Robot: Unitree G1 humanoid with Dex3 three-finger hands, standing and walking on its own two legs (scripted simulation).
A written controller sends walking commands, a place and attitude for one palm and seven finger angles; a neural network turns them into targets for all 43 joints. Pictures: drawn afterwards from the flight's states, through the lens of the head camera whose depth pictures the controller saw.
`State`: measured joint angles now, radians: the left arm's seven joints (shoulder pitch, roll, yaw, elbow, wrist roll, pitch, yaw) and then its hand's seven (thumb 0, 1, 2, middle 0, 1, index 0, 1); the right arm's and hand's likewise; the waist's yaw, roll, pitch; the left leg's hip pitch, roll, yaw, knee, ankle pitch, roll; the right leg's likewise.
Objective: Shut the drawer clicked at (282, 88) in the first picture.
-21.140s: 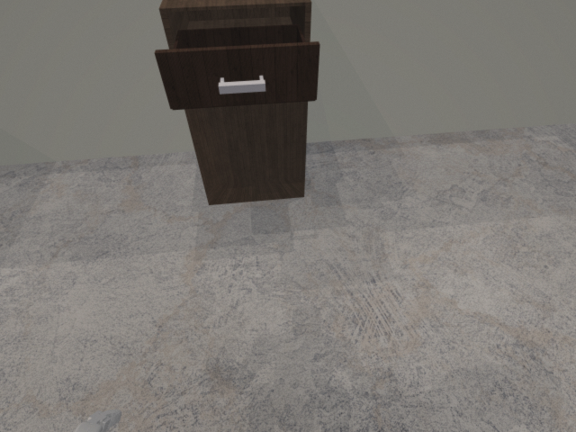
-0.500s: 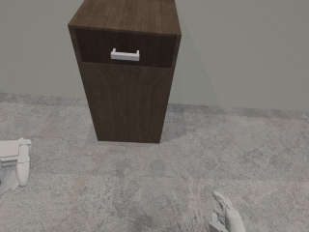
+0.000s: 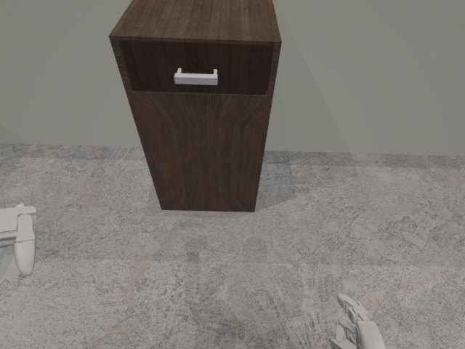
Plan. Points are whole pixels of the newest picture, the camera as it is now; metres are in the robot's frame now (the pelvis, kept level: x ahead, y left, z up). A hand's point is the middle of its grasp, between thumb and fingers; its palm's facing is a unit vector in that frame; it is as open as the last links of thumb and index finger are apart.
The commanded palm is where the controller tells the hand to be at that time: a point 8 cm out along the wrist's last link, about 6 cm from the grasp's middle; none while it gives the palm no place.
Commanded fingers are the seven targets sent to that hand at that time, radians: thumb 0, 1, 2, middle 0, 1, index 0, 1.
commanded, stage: let the arm hang, fingers relaxed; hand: left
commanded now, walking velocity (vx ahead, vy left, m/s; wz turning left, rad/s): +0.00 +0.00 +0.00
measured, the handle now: (197, 75) +0.82 +0.13 +0.02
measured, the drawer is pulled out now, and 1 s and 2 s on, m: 0.00 0.00 0.00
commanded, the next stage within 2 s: look to check the result in 1.18 s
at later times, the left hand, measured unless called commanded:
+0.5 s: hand out of the picture +0.02 +0.21 -0.17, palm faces +0.08 -0.97 -0.22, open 3.8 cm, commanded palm none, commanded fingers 0.00 0.90 0.90 -0.52 -0.65 -0.52 -0.65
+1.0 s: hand out of the picture -0.03 +0.17 -0.16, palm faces +0.05 -0.98 -0.17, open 7.3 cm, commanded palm none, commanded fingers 0.00 0.90 0.90 -0.20 -0.30 -0.20 -0.30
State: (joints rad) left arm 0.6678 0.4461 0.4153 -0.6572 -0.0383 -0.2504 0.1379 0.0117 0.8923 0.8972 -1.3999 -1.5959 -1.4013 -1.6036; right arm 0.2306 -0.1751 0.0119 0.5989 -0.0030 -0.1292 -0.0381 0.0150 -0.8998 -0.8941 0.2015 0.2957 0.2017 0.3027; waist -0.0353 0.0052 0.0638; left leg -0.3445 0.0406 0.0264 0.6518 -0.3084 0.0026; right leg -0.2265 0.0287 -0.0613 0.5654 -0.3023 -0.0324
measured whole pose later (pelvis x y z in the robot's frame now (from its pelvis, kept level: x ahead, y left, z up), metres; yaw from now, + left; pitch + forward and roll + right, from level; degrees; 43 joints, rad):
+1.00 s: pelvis -0.02 +0.02 +0.01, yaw +1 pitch -2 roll +0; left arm 0.28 0.11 0.00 1.15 0.01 0.00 0.03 0.00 0.91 0.90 -0.21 -0.32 -0.21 -0.32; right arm 0.32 -0.11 -0.01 1.14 -0.02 0.01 -0.04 0.01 -0.91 -0.89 0.20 0.30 0.20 0.30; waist -0.01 0.02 0.05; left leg -0.22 -0.02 0.02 0.44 -0.19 0.03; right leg -0.17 -0.01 -0.07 0.43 -0.22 -0.01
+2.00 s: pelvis +0.00 -0.01 +0.01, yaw +1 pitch -2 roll +0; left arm 0.27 0.11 0.02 1.16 0.01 -0.01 0.04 0.00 0.91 0.90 -0.19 -0.30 -0.20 -0.30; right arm 0.29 -0.12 -0.01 1.15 -0.02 0.00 -0.05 0.01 -0.91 -0.89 0.20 0.30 0.20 0.30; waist -0.01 0.02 0.06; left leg -0.19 0.02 0.00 0.43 -0.20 -0.01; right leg -0.14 0.02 -0.08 0.41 -0.24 -0.05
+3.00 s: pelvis +0.01 -0.02 +0.02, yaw +1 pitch -2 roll +0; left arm 0.22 0.17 0.03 1.15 0.01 -0.01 0.03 0.00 0.91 0.90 -0.20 -0.30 -0.20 -0.30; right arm 0.24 -0.18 -0.02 1.15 -0.02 0.00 -0.05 0.01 -0.90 -0.89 0.20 0.30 0.20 0.30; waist -0.01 0.02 0.06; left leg -0.16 0.03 -0.01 0.40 -0.20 -0.02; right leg -0.11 0.04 -0.08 0.37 -0.22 -0.06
